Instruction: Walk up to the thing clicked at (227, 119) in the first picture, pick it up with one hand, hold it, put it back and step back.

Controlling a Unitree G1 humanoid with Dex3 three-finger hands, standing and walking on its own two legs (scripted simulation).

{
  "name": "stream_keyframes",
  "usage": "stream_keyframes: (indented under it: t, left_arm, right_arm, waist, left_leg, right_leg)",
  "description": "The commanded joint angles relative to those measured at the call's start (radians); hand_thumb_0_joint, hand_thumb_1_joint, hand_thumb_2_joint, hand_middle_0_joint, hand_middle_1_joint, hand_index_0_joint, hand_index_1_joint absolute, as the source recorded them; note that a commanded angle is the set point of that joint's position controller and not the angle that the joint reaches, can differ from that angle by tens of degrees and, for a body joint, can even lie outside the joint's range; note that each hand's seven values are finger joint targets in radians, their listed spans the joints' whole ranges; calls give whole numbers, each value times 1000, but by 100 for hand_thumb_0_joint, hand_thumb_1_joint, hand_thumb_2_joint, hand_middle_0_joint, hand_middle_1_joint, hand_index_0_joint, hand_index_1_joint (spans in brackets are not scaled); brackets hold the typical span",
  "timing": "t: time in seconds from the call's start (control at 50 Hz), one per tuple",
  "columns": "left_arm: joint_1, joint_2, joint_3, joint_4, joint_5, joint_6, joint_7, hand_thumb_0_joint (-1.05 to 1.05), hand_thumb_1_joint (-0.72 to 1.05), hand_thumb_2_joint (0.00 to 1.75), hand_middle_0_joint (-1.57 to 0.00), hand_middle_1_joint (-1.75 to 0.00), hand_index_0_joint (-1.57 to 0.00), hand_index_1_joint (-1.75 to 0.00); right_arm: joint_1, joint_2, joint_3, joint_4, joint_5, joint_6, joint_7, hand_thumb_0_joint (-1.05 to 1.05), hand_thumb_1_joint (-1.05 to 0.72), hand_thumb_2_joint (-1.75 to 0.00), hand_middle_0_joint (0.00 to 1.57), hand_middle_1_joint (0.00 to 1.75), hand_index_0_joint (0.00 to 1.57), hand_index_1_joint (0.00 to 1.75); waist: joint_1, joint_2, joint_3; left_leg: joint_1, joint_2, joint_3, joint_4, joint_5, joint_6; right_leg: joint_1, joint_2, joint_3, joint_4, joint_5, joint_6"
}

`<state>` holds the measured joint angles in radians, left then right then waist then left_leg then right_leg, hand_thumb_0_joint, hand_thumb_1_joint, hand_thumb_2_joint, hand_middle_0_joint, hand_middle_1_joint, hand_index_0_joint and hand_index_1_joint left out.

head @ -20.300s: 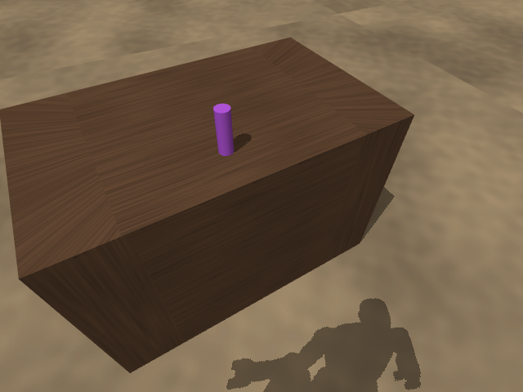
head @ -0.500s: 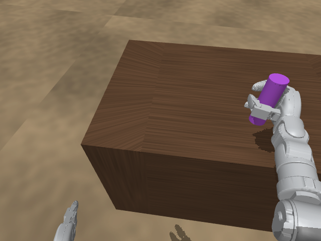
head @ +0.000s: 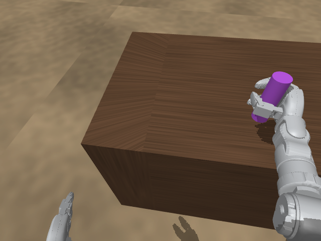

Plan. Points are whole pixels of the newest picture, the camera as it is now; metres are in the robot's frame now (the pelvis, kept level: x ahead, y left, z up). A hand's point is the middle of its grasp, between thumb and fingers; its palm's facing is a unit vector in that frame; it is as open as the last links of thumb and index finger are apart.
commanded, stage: lower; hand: right
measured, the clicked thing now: (269, 99) +0.47 -0.21 +0.11
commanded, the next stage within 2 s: loosen in 1.26 s
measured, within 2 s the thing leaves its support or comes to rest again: rests again in 1.06 s
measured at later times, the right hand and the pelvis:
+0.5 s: hand (252, 110) +0.48 -0.19 +0.05, palm faces +0.18 +0.98 +0.01, open 5.2 cm; pelvis -0.01 -0.01 -0.02, yaw +1 degrees
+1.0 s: hand (249, 114) +0.49 -0.20 +0.02, palm faces +0.19 +0.98 +0.00, open 5.2 cm; pelvis -0.02 -0.01 -0.04, yaw +1 degrees
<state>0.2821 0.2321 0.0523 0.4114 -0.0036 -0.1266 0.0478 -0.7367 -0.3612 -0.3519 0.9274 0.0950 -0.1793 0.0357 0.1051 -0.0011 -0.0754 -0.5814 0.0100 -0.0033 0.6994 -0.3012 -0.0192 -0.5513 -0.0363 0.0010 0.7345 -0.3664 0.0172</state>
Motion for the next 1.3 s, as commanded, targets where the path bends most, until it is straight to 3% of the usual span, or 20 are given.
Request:
stream_keyframes:
  t: [0.0,0.16,0.24,0.28,0.34,0.4,0.46,0.52,0.56,0.62,0.68,0.74,0.8,0.86,0.92,0.98,1.04,1.1,1.16,1.28]
  left_arm:
    - [-38,144,71,-185,6,-49,10,0,-55,5,-6,-5,-5,-5]
    - [-13,132,60,-155,14,-39,-3,0,-55,5,-6,-5,-5,-5]
    - [-4,186,102,-235,21,-42,0,0,-56,6,-5,-5,-5,-5]
    - [30,137,65,-213,25,-41,-11,0,-55,6,-5,-5,-5,-5]
    - [-25,169,86,-317,26,-52,-9,0,-55,6,-5,-5,-5,-5]
    - [67,115,48,-185,38,-41,-24,0,-55,7,-5,-5,-5,-6]
    - [-22,153,69,-299,46,-52,-21,0,-56,7,-5,-5,-5,-6]
    - [38,147,72,-235,51,-40,-30,0,-55,6,-5,-5,-5,-6]
    - [-61,214,116,-423,48,-54,-20,0,-56,6,-5,-5,-5,-6]
    - [117,132,61,-246,49,-27,-32,0,-56,7,-5,-5,-5,-6]
    - [-64,210,118,-457,46,-46,-20,0,-56,6,-5,-5,-5,-5]
    - [125,135,69,-270,52,-26,-38,0,-54,5,-5,-5,-5,-5]
    - [-56,183,92,-510,51,-47,-30,0,-55,6,-5,-5,-5,-5]
    - [147,132,63,-304,56,-22,-39,0,-55,6,-5,-5,-5,-5]
    - [-5,201,112,-505,55,-36,-30,0,-56,6,-5,-5,-4,-6]
    - [114,138,69,-354,56,-19,-40,0,-56,6,-5,-5,-4,-6]
    - [1,194,108,-464,58,-29,-29,0,-56,6,-5,-4,-4,-5]
    - [92,157,77,-396,61,-20,-36,0,-55,6,-5,-5,-5,-5]
    - [39,191,105,-496,59,-23,-31,0,-56,6,-5,-5,-5,-5]
    - [33,200,117,-513,59,-15,-34,0,-56,6,-5,-5,-4,-5]
  right_arm:
    - [-593,-320,-64,-297,2,-113,3,0,-73,-130,143,141,142,141]
    - [-492,-235,-47,-67,-4,-136,-11,0,-68,-130,139,140,139,140]
    - [-571,-323,-76,-145,-18,-172,-6,0,-68,-131,141,142,141,142]
    - [-523,-217,-28,-54,-14,-174,3,0,-68,-129,139,140,139,140]
    - [-665,-342,-90,-211,-21,-224,-12,0,-71,-128,139,139,139,139]
    - [-545,-238,-45,-32,-25,-225,-2,0,-69,-130,140,141,140,141]
    - [-698,-375,-101,-205,-46,-259,-17,0,-69,-130,140,141,140,141]
    - [-553,-249,-62,6,-39,-246,-14,0,-71,-132,141,143,141,143]
    - [-728,-407,-126,-246,-49,-280,-24,0,-71,-132,142,143,142,143]
    - [-484,-196,-38,98,-43,-237,-3,0,-69,-134,142,144,143,144]
    - [-684,-404,-136,-139,-56,-274,-11,0,-69,-131,141,142,141,142]
    - [-533,-257,-78,89,-50,-254,-4,0,-67,-131,140,142,140,142]
    - [-696,-412,-147,-143,-64,-293,-10,0,-68,-126,136,137,136,137]
    - [-541,-306,-100,45,-61,-269,-2,0,-65,-131,140,142,140,142]
    - [-679,-421,-154,-141,-68,-291,-7,0,-69,-131,140,142,140,142]
    - [-562,-285,-93,39,-60,-273,-1,0,-68,-132,141,143,141,143]
    - [-658,-415,-155,-96,-73,-293,-9,0,-68,-129,139,140,139,140]
    - [-596,-308,-100,19,-69,-283,-6,0,-66,-131,139,141,139,141]
    - [-634,-399,-146,-82,-71,-300,-10,0,-68,-127,137,137,137,137]
    - [-595,-390,-151,-47,-74,-298,-8,0,-71,-128,139,138,138,138]
  waist:
    - [13,-97,-551]
    - [36,-25,-368]
    - [36,-51,-507]
    - [53,-41,-428]
    - [42,-119,-603]
    - [65,-130,-440]
    - [45,-191,-634]
    - [80,-127,-472]
    - [65,-161,-723]
    - [108,-80,-431]
    - [85,-128,-666]
    - [90,-108,-401]
    - [81,-148,-683]
    - [95,-154,-482]
    - [94,-169,-705]
    - [113,-161,-507]
    - [98,-171,-642]
    - [119,-152,-519]
    - [115,-174,-662]
    - [114,-155,-616]
  left_leg:
    - [205,-16,2,-25,404,17]
    - [92,-33,23,-20,234,20]
    - [123,-28,11,8,272,18]
    - [64,-34,18,17,246,19]
    - [85,-32,14,56,308,24]
    - [-44,-38,16,70,254,28]
    - [22,-34,7,98,294,30]
    - [-67,-44,23,102,227,29]
    - [47,-38,16,120,287,28]
    - [-64,-48,30,112,232,28]
    - [-3,-37,20,131,243,25]
    - [-123,-45,30,135,163,29]
    - [-22,-37,16,161,218,26]
    - [-94,-40,18,171,224,29]
    - [-13,-38,18,189,286,28]
    - [-112,-41,21,189,228,30]
    - [-57,-36,15,195,231,28]
    - [-155,-49,32,192,157,31]
    - [-71,-43,26,211,231,28]
    - [-99,-43,29,223,229,29]
  right_leg:
    - [243,29,-11,-27,412,-21]
    - [106,17,5,-28,250,-24]
    - [128,21,-2,1,274,-27]
    - [88,19,5,12,259,-25]
    - [172,13,8,52,372,-13]
    - [91,13,16,72,365,-9]
    - [138,14,10,101,380,-10]
    - [48,10,23,103,311,-9]
    - [123,11,19,117,343,-11]
    - [-14,14,22,122,274,-16]
    - [53,8,22,134,264,-19]
    - [-60,15,23,132,195,-17]
    - [17,9,21,160,233,-19]
    - [-63,18,13,177,241,-18]
    - [15,12,20,192,307,-15]
    - [-74,16,19,201,249,-17]
    - [-57,12,18,206,229,-20]
    - [-68,8,30,196,188,-16]
    - [-46,10,25,217,248,-16]
    - [-74,11,24,227,245,-17]
